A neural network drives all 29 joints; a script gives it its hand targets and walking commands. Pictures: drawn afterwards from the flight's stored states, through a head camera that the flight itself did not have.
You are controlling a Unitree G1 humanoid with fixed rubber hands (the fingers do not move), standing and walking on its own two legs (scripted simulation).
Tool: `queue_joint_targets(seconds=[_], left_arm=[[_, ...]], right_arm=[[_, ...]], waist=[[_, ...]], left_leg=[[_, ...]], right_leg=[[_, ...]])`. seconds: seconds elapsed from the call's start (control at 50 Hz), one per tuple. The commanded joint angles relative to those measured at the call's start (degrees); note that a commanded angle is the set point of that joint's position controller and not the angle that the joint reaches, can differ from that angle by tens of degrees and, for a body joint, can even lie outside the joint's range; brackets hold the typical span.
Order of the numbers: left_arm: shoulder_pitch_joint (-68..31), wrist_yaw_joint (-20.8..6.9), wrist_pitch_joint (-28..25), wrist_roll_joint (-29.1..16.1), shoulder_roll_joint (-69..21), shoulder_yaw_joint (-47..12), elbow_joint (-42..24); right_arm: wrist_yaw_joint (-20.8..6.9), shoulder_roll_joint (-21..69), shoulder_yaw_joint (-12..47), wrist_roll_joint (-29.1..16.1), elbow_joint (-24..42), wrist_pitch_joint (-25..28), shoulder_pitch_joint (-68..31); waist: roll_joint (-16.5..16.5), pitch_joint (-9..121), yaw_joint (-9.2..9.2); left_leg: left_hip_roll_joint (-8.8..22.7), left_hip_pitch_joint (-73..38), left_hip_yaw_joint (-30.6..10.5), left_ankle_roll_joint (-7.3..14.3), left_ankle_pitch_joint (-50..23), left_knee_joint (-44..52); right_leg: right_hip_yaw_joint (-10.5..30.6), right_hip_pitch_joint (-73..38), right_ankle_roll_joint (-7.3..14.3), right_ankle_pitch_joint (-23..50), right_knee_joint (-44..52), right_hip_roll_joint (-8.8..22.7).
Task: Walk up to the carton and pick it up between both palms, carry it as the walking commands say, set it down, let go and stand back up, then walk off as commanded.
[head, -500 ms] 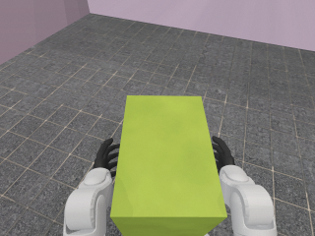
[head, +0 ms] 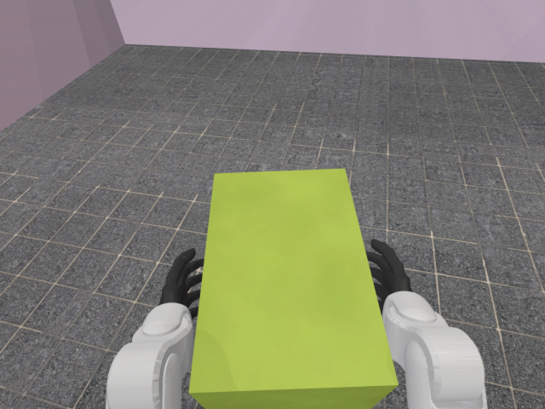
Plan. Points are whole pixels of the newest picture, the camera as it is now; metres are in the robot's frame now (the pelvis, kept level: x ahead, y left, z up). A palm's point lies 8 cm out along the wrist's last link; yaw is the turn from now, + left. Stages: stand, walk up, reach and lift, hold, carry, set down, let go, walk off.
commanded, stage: carry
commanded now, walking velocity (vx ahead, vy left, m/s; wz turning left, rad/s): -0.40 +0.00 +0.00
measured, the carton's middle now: (284, 309) +0.28 -0.01 +0.03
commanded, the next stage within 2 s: none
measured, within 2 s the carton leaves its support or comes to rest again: neither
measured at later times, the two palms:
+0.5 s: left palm out of the picture -0.01 +0.14 +0.09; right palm out of the picture -0.01 -0.13 +0.08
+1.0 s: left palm out of the picture -0.31 +0.16 +0.08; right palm out of the picture -0.28 -0.11 +0.09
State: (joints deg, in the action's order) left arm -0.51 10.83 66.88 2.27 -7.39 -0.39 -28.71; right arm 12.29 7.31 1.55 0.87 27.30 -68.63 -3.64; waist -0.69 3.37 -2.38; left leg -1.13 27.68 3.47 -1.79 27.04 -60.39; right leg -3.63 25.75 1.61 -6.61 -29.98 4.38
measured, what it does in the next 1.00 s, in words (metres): walks backwards: left foot, then right foot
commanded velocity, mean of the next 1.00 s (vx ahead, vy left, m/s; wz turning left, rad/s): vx -0.40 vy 0.00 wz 0.00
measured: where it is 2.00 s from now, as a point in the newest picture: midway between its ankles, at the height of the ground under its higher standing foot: outside the picture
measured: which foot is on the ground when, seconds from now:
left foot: up 0.00-0.08, down 0.10-0.50, up 0.52-0.86, down 0.88-1.00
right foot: down 0.00-0.12, up 0.14-0.50, down 0.52-0.88, up 0.90-1.00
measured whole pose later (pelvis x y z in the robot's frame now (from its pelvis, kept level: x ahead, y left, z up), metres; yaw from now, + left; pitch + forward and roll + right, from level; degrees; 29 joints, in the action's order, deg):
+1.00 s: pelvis -0.52 +0.00 +0.00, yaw +4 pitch +1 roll -1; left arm 1.6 11.4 68.7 1.7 -7.5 -0.4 -27.2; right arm 11.1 7.4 2.3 1.2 24.5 -67.8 0.0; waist -0.9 3.5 0.5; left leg 2.3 15.2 4.9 1.6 16.9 -30.9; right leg -3.7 38.3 -2.4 -21.7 -57.1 1.4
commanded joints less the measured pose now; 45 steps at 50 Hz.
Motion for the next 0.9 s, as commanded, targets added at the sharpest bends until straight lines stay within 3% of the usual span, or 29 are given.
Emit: queue_joint_targets(seconds=[0.0,0.04,0.06,0.08,0.1,0.12,0.14,0.16,0.18,0.22,0.28,0.38,0.42,0.46,0.48,0.5,0.52,0.54,0.56,0.58,0.62,0.68,0.72,0.78,0.82,0.84,0.86,0.88], left_arm=[[-17.1,-7.1,-0.3,-13.0,-45.4,-27.2,-5.1],[-17.0,-7.0,0.1,-13.3,-45.9,-27.9,-4.4],[-17.2,-7.0,0.2,-13.6,-46.3,-28.3,-4.2],[-18.1,-7.1,0.1,-14.0,-46.5,-28.8,-4.0],[-19.1,-7.2,0.1,-14.6,-46.8,-30.0,-4.9],[-25.0,-7.8,0.0,-16.3,-47.6,-32.4,-8.7],[-27.7,-7.9,-0.4,-16.7,-49.8,-33.1,-8.4],[-28.7,-8.3,-0.6,-17.3,-51.8,-33.7,-7.5],[-29.7,-8.5,-0.8,-18.0,-53.1,-34.5,-6.8],[-30.0,-8.5,-0.8,-18.5,-53.1,-35.2,-6.7],[-28.3,-7.9,-0.8,-18.6,-52.9,-35.4,-7.2],[-22.5,-6.8,0.4,-16.7,-49.9,-33.3,-4.9],[-20.9,-6.9,0.6,-16.0,-49.3,-31.8,-3.3],[-19.3,-7.4,0.4,-15.4,-49.6,-30.5,-1.8],[-18.8,-7.7,0.2,-15.1,-49.9,-29.8,-1.4],[-19.2,-8.1,-0.2,-14.8,-50.1,-29.1,-1.1],[-20.6,-8.4,-1.0,-14.3,-50.2,-28.7,-1.0],[-20.1,-8.4,-1.3,-14.3,-51.4,-29.4,-3.7],[-20.4,-8.6,-1.8,-13.9,-51.9,-29.4,-5.2],[-21.4,-8.8,-2.4,-13.9,-51.9,-29.6,-7.1],[-22.1,-9.0,-3.1,-13.9,-51.0,-29.0,-8.0],[-19.0,-8.4,-2.7,-13.6,-47.8,-28.3,-7.7],[-16.9,-8.1,-1.8,-13.4,-46.1,-27.8,-6.8],[-15.5,-7.8,-0.7,-13.4,-44.7,-27.8,-5.6],[-15.8,-7.7,-0.2,-13.7,-44.9,-28.4,-5.1],[-16.5,-7.7,-0.2,-14.1,-45.2,-28.8,-5.1],[-17.6,-7.7,-0.2,-14.5,-45.5,-29.2,-4.9],[-18.5,-7.6,-0.3,-14.8,-45.8,-29.8,-4.7]], right_arm=[[-7.3,50.2,32.4,-15.0,5.3,1.2,-18.9],[-7.5,49.9,31.2,-14.4,3.7,0.9,-17.4],[-7.8,50.0,30.6,-14.0,2.8,0.9,-16.8],[-8.1,50.2,29.8,-13.8,2.0,1.0,-17.0],[-8.5,50.6,29.2,-13.7,1.9,1.3,-16.8],[-9.0,51.1,28.3,-13.7,2.6,2.0,-17.6],[-9.5,52.4,28.4,-14.0,3.7,2.1,-18.6],[-9.9,52.5,28.2,-13.5,4.4,2.5,-19.8],[-10.2,52.3,27.7,-13.3,4.3,2.9,-20.3],[-10.2,51.5,26.6,-12.7,4.6,3.6,-19.2],[-9.7,50.1,26.4,-12.5,7.2,4.0,-18.5],[-8.8,48.8,26.7,-12.3,5.3,2.8,-15.1],[-8.8,49.2,28.0,-12.6,5.2,2.5,-15.1],[-8.8,49.7,29.6,-13.1,5.5,2.5,-16.3],[-8.8,49.8,30.4,-13.4,5.7,2.6,-17.1],[-8.8,50.4,31.1,-13.9,6.0,2.7,-18.1],[-9.1,49.8,32.4,-14.1,8.9,2.8,-21.3],[-9.4,51.2,32.8,-14.9,9.2,3.1,-23.5],[-9.8,53.8,34.4,-16.2,8.9,3.6,-24.8],[-10.2,54.8,35.3,-17.2,8.9,4.1,-26.1],[-10.5,55.2,36.6,-18.2,8.9,4.7,-26.0],[-9.3,52.5,35.2,-17.4,8.8,3.8,-22.0],[-8.5,50.9,34.5,-16.5,8.4,2.8,-19.7],[-7.8,49.4,32.7,-15.1,6.2,1.7,-17.2],[-7.9,48.9,31.3,-14.2,4.4,1.3,-15.8],[-8.0,49.0,30.6,-13.8,3.4,1.3,-15.1],[-8.3,49.3,29.8,-13.5,2.5,1.5,-15.3],[-8.6,49.7,29.3,-13.6,2.3,1.7,-15.6]], waist=[[-13.4,16.7,2.95],[-13.1,17.5,2.56],[-10.4,18.2,2.27],[-5.7,17.1,2.57],[5.6,15.4,2.10],[20.2,10.5,0.97],[13.2,7.6,1.20],[7.8,7.6,1.38],[8.0,6.6,1.45],[9.2,7.6,1.50],[9.5,11.6,1.55],[15.9,15.2,1.51],[15.7,16.6,1.21],[12.7,18.4,1.85],[9.4,18.1,2.14],[-0.6,17.0,1.84],[-22.2,14.1,2.38],[-17.0,12.4,2.47],[-10.1,11.5,2.38],[-6.3,10.5,2.40],[-7.3,11.4,2.51],[-6.6,13.5,2.51],[-9.7,14.7,2.69],[-13.2,15.6,3.02],[-13.6,16.3,2.73],[-13.0,17.2,2.24],[-8.8,16.6,2.46],[-0.9,15.4,2.69]], left_leg=[[-0.2,-4.3,1.4,1.7,3.3,15.9],[-0.4,-9.8,2.9,2.9,0.4,29.5],[0.3,-15.5,3.6,2.8,-4.2,38.2],[4.5,-20.8,-1.3,2.8,-6.2,41.7],[15.9,-22.7,-14.0,6.4,-8.2,45.5],[30.8,-13.1,-26.4,14.8,-29.0,46.4],[29.1,-8.1,-20.4,15.3,-38.6,42.7],[23.7,-5.2,-13.0,11.9,-34.0,40.9],[19.5,-4.2,-7.8,9.1,-26.4,41.1],[16.4,-7.7,-5.0,7.6,-27.1,38.8],[16.3,-15.1,-6.7,8.2,-32.9,36.2],[18.9,-17.1,-13.6,9.9,-31.4,41.5],[19.4,-17.4,-14.2,10.0,-33.0,41.9],[18.1,-15.2,-12.8,8.4,-29.1,40.7],[15.8,-9.8,-11.0,6.0,-24.4,39.8],[11.2,-1.7,-7.4,4.3,-14.3,31.7],[3.1,11.3,1.4,0.4,3.4,16.8],[1.2,9.9,-1.2,0.4,10.1,-3.2],[0.0,7.5,-4.4,1.3,5.6,-12.1],[-0.2,6.6,-5.4,1.5,0.6,-16.9],[-0.3,7.2,-3.7,0.0,-4.9,-20.8],[0.4,5.8,-0.9,-1.0,-2.0,-7.9],[0.0,1.6,0.7,-0.3,1.7,2.8],[-0.6,-5.8,1.8,1.7,4.6,17.8],[-1.0,-11.6,4.0,2.8,2.0,29.8],[-0.7,-18.0,6.4,3.0,-2.6,39.0],[2.7,-23.2,2.9,3.2,-5.0,43.7],[9.8,-26.7,-4.7,3.7,-5.5,44.8]], right_leg=[[13.6,-16.8,7.6,15.8,11.1,14.5],[13.4,-16.4,6.1,12.6,11.0,14.1],[11.3,-13.4,3.8,7.6,9.3,12.2],[9.4,-6.5,0.8,0.7,6.4,9.3],[4.6,4.1,-2.7,-11.2,-0.4,4.2],[-4.4,11.9,-5.5,-28.5,-19.7,-3.0],[2.6,11.0,-4.0,-29.1,-36.8,-3.2],[4.6,10.2,-3.0,-24.5,-43.9,-3.2],[4.5,11.5,-2.5,-19.4,-48.1,-3.9],[4.7,13.2,-2.5,-14.5,-51.6,-5.4],[3.1,13.0,-3.6,-16.7,-42.7,-5.1],[-2.4,3.8,-2.6,-22.4,-21.5,-5.6],[-2.6,0.0,-1.5,-21.1,-12.2,-5.1],[-4.0,-6.8,-0.5,-14.6,2.6,-4.4],[-2.3,-12.8,0.3,-9.9,10.9,-2.2],[6.0,-18.2,1.3,-8.8,15.1,4.3],[24.9,-15.4,9.8,10.3,13.5,24.0],[20.0,-8.4,12.6,21.2,11.9,25.0],[14.0,-5.0,10.2,15.0,11.8,20.3],[8.1,-1.9,7.9,5.5,11.7,15.9],[4.3,-5.2,5.7,-0.3,10.7,11.6],[6.9,-13.5,5.6,7.2,10.0,11.5],[9.3,-16.1,6.2,9.5,11.5,12.4],[13.1,-16.8,6.2,7.8,14.9,14.6],[12.5,-15.9,4.0,3.3,16.5,13.8],[9.8,-13.6,0.7,0.6,16.8,11.7],[7.4,-8.8,-2.5,-3.9,14.4,8.8],[5.4,-1.9,-4.2,-7.7,9.2,5.9]])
